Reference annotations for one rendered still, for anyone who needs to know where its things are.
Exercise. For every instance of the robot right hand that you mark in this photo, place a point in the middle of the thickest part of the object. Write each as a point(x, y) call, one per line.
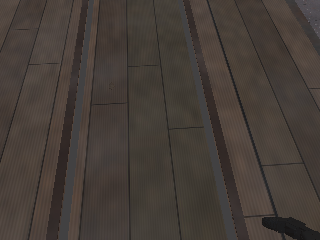
point(291, 227)

